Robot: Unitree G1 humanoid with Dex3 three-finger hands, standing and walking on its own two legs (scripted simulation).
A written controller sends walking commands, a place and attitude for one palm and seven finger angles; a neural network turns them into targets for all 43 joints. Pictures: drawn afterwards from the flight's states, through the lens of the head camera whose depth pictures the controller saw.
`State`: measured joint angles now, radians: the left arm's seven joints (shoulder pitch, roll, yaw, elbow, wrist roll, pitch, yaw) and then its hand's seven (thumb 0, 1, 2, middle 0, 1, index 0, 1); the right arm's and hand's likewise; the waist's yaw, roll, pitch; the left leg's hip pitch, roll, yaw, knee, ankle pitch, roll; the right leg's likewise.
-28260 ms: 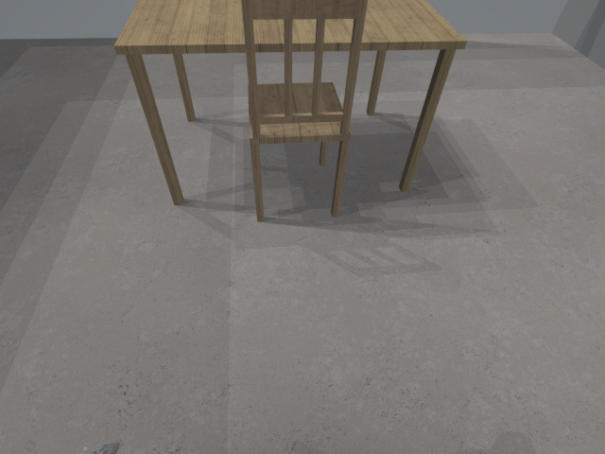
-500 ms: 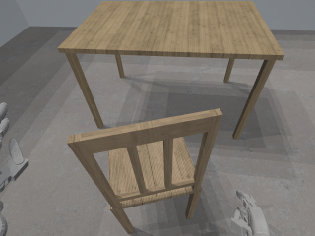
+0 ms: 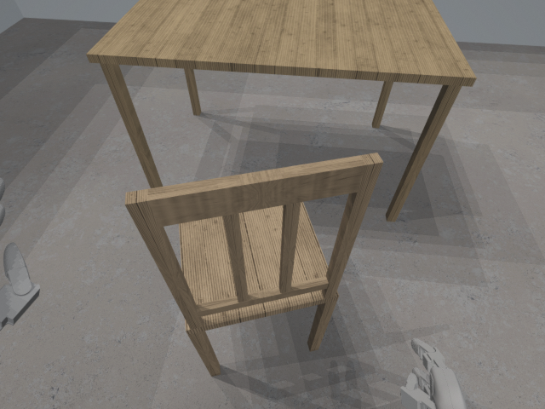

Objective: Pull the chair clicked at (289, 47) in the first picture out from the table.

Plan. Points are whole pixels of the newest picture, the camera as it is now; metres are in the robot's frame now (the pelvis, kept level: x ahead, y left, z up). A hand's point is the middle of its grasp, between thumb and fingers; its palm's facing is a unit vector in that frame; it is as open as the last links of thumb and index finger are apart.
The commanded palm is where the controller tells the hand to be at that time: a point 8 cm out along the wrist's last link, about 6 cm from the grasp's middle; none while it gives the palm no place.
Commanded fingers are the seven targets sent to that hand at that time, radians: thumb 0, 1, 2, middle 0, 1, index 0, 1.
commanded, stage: step back with the hand held close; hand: left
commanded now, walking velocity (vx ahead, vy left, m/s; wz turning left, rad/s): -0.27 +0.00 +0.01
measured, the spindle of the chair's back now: (237, 262) +0.37 +0.10 -0.07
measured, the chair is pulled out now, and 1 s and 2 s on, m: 0.54 0.54 0.54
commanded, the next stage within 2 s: stop stepping back and stand still in 1.10 s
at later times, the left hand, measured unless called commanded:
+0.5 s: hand (15, 311) +0.17 +0.26 +0.17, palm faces +0.45 -0.77 -0.46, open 7.4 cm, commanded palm +0.10 +0.30 +0.18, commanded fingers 0.00 0.90 0.90 -0.20 -0.30 -0.20 -0.30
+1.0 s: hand (16, 365) +0.13 +0.23 +0.18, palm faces +0.37 -0.75 -0.54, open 7.4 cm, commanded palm +0.06 +0.27 +0.18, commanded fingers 0.00 0.90 0.90 -0.20 -0.30 -0.20 -0.30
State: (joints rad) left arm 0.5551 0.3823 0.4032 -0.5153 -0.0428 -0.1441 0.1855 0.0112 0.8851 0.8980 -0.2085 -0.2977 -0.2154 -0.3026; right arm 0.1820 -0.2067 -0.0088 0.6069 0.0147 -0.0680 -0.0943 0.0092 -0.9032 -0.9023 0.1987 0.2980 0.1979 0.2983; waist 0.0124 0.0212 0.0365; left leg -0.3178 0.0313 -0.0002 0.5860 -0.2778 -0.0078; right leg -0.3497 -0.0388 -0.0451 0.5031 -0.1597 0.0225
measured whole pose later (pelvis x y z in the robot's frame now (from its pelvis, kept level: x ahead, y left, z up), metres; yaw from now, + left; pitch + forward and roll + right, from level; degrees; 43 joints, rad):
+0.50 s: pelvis -0.03 +0.00 -0.01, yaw +1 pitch +1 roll -1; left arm 0.53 0.42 0.44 -0.58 -0.03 -0.20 0.18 0.01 0.88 0.90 -0.21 -0.30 -0.22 -0.30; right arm 0.17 -0.21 -0.01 0.64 0.00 -0.10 -0.07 0.01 -0.90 -0.90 0.20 0.30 0.20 0.30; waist -0.01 -0.02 0.05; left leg -0.43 0.02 -0.02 0.66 -0.26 0.00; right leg -0.44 -0.03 -0.04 0.56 -0.14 0.02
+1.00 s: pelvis -0.08 -0.03 +0.01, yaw +0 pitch +3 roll +2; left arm 0.60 0.46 0.47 -0.55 -0.03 -0.22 0.16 0.01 0.88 0.90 -0.21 -0.30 -0.22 -0.30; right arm 0.14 -0.18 -0.02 0.64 -0.01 -0.08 -0.08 0.01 -0.90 -0.90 0.20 0.30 0.20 0.30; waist -0.02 -0.05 0.03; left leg -0.40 0.00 0.01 0.80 -0.45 -0.03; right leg -0.35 -0.03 -0.01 0.47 -0.16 -0.01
